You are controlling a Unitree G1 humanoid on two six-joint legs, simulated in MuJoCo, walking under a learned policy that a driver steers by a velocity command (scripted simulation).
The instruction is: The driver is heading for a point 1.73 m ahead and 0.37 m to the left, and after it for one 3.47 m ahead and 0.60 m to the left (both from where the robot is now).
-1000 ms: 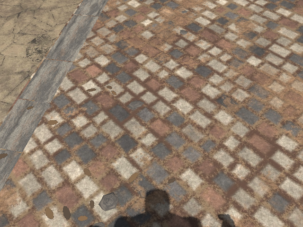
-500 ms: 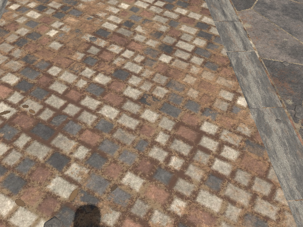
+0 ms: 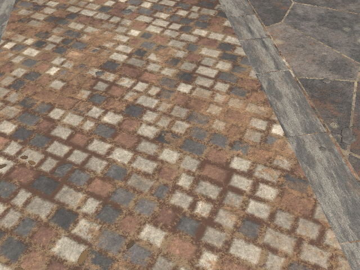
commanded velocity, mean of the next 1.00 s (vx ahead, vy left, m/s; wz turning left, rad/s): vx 0.07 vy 0.00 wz -0.01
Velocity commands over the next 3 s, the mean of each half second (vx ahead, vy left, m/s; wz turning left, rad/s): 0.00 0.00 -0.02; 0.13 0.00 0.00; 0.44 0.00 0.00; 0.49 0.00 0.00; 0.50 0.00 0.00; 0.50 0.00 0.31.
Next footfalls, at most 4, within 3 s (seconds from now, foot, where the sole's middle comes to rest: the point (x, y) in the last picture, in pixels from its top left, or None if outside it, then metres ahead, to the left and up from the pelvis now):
1.42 right None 0.44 -0.06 -0.77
1.96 left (143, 216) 0.75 0.18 -0.77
2.52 right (196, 155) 1.06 -0.05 -0.77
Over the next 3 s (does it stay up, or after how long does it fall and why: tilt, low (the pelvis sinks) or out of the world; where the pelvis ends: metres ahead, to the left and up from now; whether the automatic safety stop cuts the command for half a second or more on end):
stays up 1.14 0.07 -0.01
